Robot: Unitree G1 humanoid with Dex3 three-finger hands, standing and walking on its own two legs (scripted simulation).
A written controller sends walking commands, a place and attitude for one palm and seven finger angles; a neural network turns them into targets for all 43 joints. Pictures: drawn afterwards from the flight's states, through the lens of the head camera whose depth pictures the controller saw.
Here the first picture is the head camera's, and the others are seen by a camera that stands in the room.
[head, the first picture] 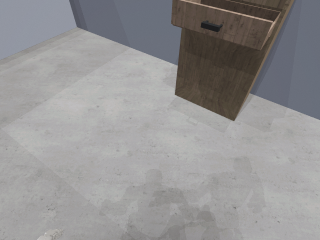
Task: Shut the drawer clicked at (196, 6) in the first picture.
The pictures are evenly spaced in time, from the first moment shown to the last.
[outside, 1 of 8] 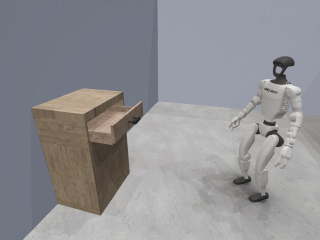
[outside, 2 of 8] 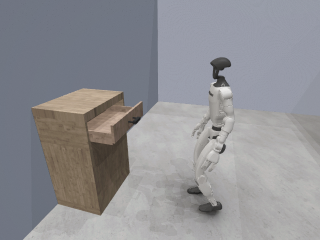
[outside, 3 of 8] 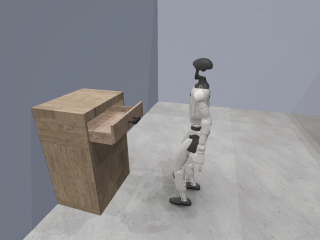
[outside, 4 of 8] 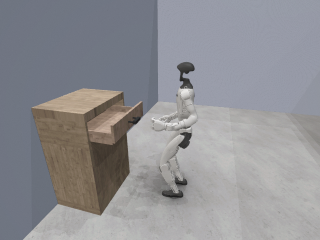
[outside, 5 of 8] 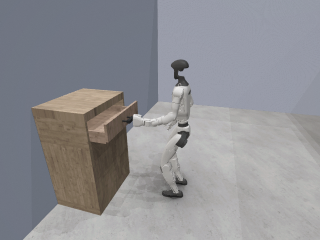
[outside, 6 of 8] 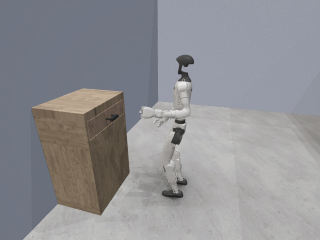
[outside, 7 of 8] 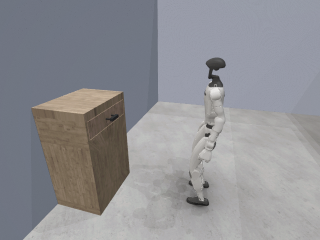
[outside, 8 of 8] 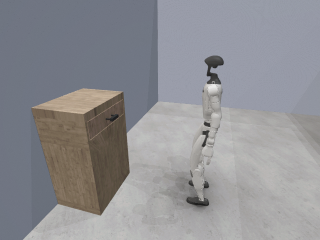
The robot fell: no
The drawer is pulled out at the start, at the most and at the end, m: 0.20 0.20 0.00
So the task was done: yes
